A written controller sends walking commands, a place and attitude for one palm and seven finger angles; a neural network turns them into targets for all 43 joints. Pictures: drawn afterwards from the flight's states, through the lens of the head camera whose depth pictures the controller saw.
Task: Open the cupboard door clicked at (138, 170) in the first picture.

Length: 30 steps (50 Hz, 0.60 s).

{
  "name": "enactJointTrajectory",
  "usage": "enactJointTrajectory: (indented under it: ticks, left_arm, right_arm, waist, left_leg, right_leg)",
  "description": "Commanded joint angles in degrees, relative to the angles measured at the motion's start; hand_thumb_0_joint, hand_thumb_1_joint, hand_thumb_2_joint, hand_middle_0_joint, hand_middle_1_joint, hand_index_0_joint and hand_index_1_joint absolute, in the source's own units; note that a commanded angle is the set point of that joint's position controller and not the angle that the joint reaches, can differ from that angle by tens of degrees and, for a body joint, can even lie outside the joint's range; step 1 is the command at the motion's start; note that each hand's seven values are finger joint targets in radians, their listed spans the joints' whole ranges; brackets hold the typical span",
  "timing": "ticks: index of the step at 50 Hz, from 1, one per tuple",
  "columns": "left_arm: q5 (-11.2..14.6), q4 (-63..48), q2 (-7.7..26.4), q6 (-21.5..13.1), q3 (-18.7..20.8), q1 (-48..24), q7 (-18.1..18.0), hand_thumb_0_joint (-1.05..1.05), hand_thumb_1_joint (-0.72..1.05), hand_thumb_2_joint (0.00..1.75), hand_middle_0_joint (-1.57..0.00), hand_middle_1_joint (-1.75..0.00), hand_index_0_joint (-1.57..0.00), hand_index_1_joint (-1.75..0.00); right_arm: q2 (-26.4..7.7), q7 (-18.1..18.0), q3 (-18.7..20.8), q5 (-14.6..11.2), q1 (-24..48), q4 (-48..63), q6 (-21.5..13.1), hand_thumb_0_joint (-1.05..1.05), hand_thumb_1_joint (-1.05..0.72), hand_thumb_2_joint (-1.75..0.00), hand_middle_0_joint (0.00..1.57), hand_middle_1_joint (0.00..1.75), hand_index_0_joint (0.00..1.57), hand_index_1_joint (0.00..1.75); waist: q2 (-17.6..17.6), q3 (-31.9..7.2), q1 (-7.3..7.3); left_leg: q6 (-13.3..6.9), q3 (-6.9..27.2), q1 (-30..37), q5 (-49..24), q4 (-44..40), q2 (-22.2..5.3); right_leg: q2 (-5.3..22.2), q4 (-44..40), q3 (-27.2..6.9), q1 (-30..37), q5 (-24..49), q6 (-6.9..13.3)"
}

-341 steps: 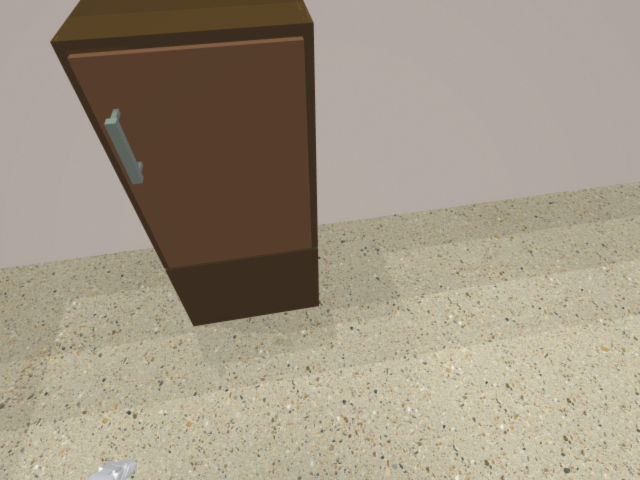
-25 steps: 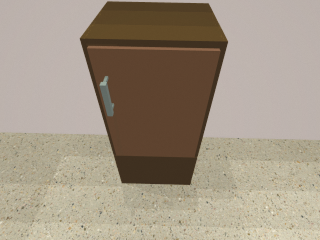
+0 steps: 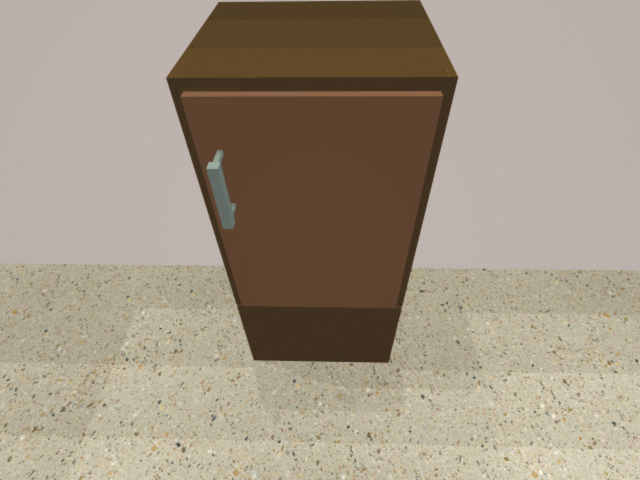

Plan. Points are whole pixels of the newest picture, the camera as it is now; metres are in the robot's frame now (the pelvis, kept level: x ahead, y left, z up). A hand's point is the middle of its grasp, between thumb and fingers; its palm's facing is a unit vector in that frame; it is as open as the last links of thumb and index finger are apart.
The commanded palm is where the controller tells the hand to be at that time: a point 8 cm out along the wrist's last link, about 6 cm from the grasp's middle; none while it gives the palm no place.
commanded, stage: look again from close up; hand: left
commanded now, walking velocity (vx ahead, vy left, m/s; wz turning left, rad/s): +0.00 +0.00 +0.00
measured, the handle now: (224, 190) +0.59 +0.21 +0.02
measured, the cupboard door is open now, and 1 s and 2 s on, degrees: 0 0 0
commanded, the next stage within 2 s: raise the hand with hooked fingers in 0.52 s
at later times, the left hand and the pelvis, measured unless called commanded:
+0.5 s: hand out of the picture +0.03 +0.15 -0.17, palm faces +0.02 -0.98 -0.20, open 7.3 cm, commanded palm none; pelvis +0.03 -0.02 +0.01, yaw +0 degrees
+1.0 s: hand (218, 412) +0.22 +0.15 -0.04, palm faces -0.01 -1.00 +0.03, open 8.3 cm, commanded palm +0.17 +0.23 -0.04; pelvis +0.03 -0.03 -0.06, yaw +1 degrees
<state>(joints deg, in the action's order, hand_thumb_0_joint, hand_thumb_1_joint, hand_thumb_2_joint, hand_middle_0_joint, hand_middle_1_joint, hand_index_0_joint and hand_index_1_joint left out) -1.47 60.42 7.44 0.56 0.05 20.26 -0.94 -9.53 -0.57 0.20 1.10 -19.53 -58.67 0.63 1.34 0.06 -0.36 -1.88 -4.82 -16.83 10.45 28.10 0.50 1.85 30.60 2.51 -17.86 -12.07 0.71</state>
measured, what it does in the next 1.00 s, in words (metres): lowers itself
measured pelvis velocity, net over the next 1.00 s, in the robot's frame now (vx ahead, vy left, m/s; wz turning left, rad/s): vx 0.03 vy -0.03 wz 0.02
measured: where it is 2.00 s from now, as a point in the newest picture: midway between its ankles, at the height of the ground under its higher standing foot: outside the picture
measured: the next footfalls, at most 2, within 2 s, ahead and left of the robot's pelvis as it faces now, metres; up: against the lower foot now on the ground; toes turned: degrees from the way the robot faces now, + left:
none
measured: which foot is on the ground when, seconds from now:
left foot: down 0.00-1.00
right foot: down 0.00-1.00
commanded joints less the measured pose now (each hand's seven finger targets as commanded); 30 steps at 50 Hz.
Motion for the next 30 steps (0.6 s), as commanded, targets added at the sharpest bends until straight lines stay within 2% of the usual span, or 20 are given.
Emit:
enactJointTrajectory:
  ticks: [1,4,6,19,20,21,25,29,30]
  left_arm:
    - [0.3,-2.3,6.9,-1.6,1.2,0.9,-0.8,0.0,0.9,0.9,-0.2,-0.3,-0.2,-0.3]
    - [0.3,-2.0,6.5,-1.5,1.2,1.2,-0.8,0.0,0.9,0.9,-0.2,-0.3,-0.2,-0.3]
    - [0.3,-1.6,6.2,-1.7,1.1,1.3,-0.8,0.0,0.9,0.9,-0.2,-0.3,-0.2,-0.3]
    - [0.7,0.2,5.9,-2.5,0.6,0.2,-1.0,0.0,0.9,0.9,-0.2,-0.3,-0.2,-0.3]
    - [0.8,0.2,5.9,-2.4,0.6,0.1,-1.0,0.0,0.9,0.9,-0.2,-0.3,-0.2,-0.3]
    - [0.8,0.3,5.9,-2.4,0.6,0.2,-1.0,0.0,0.9,0.9,-0.2,-0.3,-0.2,-0.3]
    - [0.7,0.5,6.0,-2.3,0.6,0.0,-1.0,0.0,0.9,0.9,-0.2,-0.3,-0.2,-0.3]
    - [0.7,0.6,6.2,-2.4,0.6,0.0,-1.0,0.0,0.9,0.9,-0.2,-0.3,-0.2,-0.3]
    - [0.7,0.7,6.0,-2.4,0.6,0.0,-1.0,0.0,0.9,0.9,-0.2,-0.3,-0.2,-0.3]
  right_arm:
    - [-4.5,-0.5,1.2,0.2,-2.6,1.3,-1.7,0.0,-0.9,-0.9,0.2,0.3,0.2,0.3]
    - [-4.3,-0.6,1.2,0.1,-2.6,0.6,-1.8,0.0,-0.9,-0.9,0.2,0.3,0.2,0.3]
    - [-4.1,-0.6,1.0,0.1,-2.6,0.2,-2.0,0.0,-0.9,-0.9,0.2,0.3,0.2,0.3]
    - [-2.9,-1.0,0.3,-0.3,-2.9,-2.6,-2.7,0.0,-0.9,-0.9,0.2,0.3,0.2,0.3]
    - [-3.0,-1.0,0.3,-0.3,-2.7,-2.7,-2.7,0.0,-0.9,-0.9,0.2,0.3,0.2,0.3]
    - [-2.9,-1.0,0.3,-0.3,-2.3,-2.9,-2.7,0.0,-0.9,-0.9,0.2,0.3,0.2,0.3]
    - [-3.0,-1.1,0.3,-0.4,-1.6,-3.2,-2.6,0.0,-0.9,-0.9,0.2,0.3,0.2,0.3]
    - [-3.0,-1.1,0.3,-0.4,-1.4,-3.4,-2.5,0.0,-0.9,-0.9,0.2,0.3,0.2,0.3]
    - [-3.2,-1.2,0.2,-0.3,-1.0,-3.5,-2.5,0.0,-0.9,-0.9,0.2,0.3,0.2,0.3]
  waist:
    - [-2.4,4.8,-0.49]
    - [-0.8,5.0,0.01]
    - [-0.8,4.8,0.16]
    - [-2.6,2.3,-0.1]
    - [-1.6,2.5,0.06]
    - [-2.3,2.6,0.1]
    - [-1.4,3.5,0.12]
    - [-3.3,3.2,0.05]
    - [-2.6,3.6,0.16]
  left_leg:
    - [-0.1,8.3,-2.2,14.4,-8.6,-5.4]
    - [-0.2,9.1,-3.6,16.0,-10.0,-6.1]
    - [-0.2,8.9,-4.0,14.6,-9.9,-5.9]
    - [0.5,6.3,2.3,0.7,-7.8,-6.2]
    - [0.6,6.2,2.3,-0.1,-7.8,-6.2]
    - [0.6,6.0,2.5,0.3,-7.8,-6.2]
    - [0.7,5.8,3.0,-0.5,-8.2,-6.4]
    - [0.8,5.6,4.1,-0.8,-8.2,-6.4]
    - [0.8,5.4,4.1,-1.2,-8.1,-6.3]
  right_leg:
    - [4.3,-10.0,-7.8,-3.5,-15.7,2.0]
    - [3.6,-9.1,-6.9,-1.8,-13.7,1.8]
    - [3.7,-8.9,-7.2,-0.6,-12.0,1.9]
    - [4.2,-9.8,-7.0,2.9,-0.9,1.9]
    - [4.3,-9.5,-6.7,3.1,0.0,1.8]
    - [4.3,-9.8,-6.7,3.0,-0.3,1.8]
    - [4.0,-9.9,-6.7,3.2,1.0,1.8]
    - [4.1,-10.5,-6.8,3.6,1.1,1.7]
    - [4.2,-10.6,-6.8,3.5,1.6,1.7]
